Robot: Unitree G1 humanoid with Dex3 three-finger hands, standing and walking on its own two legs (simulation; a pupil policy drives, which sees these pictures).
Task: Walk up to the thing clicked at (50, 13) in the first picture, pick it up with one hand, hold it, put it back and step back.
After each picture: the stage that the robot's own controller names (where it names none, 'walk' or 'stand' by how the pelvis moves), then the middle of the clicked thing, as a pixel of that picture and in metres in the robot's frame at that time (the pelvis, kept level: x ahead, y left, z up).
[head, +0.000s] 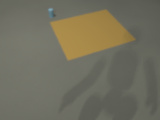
stand; (51, 13) +2.01 +0.45 -0.72
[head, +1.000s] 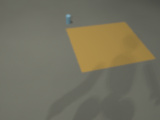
walk; (68, 19) +1.89 +0.18 -0.70
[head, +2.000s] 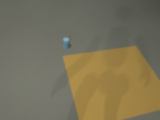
walk; (66, 43) +1.28 +0.14 -0.71
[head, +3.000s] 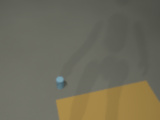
walk; (60, 82) +0.78 +0.17 -0.72
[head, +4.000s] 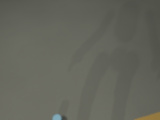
walk; out of the picture +0.44 +0.23 -0.69
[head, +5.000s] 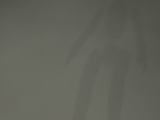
stand; out of the picture +0.28 +0.22 -0.72
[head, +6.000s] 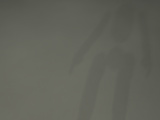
stand; out of the picture +0.29 +0.19 -0.72
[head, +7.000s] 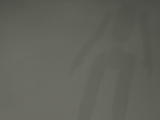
stand; out of the picture +0.29 +0.21 -0.73
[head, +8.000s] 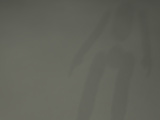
stand; out of the picture +0.28 +0.21 -0.73
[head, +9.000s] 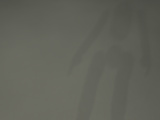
go down; out of the picture +0.27 +0.21 -0.73
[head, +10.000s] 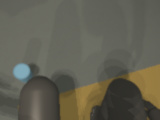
go down; (23, 73) +0.37 +0.24 -0.32
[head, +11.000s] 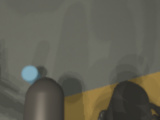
approach; (31, 75) +0.36 +0.24 -0.30
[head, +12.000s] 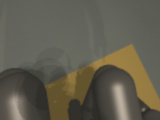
close in; out of the picture +0.34 +0.27 -0.22
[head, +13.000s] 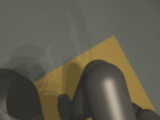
close; out of the picture +0.35 +0.28 -0.21
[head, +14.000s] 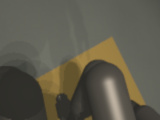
lift; out of the picture +0.35 +0.28 -0.21
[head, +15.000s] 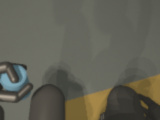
lift; (17, 84) +0.31 +0.22 -0.05
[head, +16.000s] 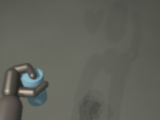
hold; (35, 87) +0.33 +0.17 +0.03
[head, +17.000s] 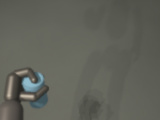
hold; (36, 90) +0.32 +0.17 +0.00
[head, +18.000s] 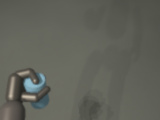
crouch; (37, 91) +0.32 +0.17 +0.00
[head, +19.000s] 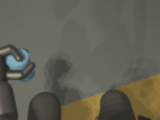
crouch; (21, 66) +0.39 +0.20 -0.09
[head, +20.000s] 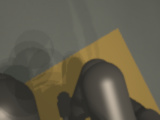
lower; out of the picture +0.38 +0.30 -0.21
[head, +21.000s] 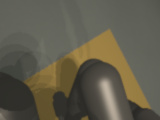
lower; out of the picture +0.39 +0.30 -0.22
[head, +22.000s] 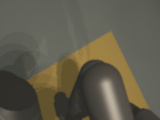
lower; out of the picture +0.38 +0.30 -0.22
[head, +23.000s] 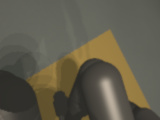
lower; out of the picture +0.38 +0.30 -0.22
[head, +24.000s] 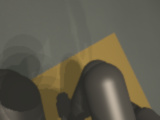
loosen; out of the picture +0.37 +0.28 -0.22
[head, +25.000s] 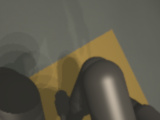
withdraw; out of the picture +0.36 +0.27 -0.22
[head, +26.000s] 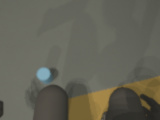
walk; (45, 76) +0.39 +0.21 -0.39
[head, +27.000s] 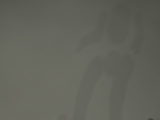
stand; out of the picture +0.32 +0.19 -0.66
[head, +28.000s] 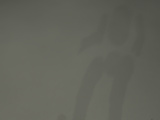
stand; out of the picture +0.33 +0.20 -0.67
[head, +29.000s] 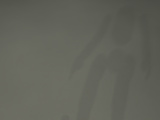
stand; out of the picture +0.34 +0.18 -0.71
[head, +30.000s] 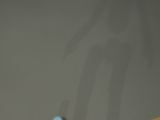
walk; out of the picture +0.37 +0.16 -0.70
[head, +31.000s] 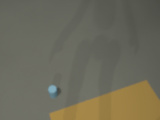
walk; (53, 91) +0.56 +0.21 -0.70
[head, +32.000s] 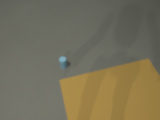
stand; (63, 62) +0.91 +0.23 -0.70
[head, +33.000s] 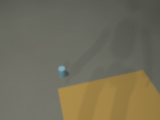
stand; (62, 72) +0.94 +0.21 -0.72
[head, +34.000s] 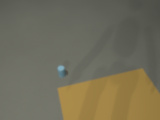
stand; (61, 71) +0.96 +0.22 -0.73
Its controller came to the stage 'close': yes
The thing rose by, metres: 0.71
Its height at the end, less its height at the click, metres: +0.00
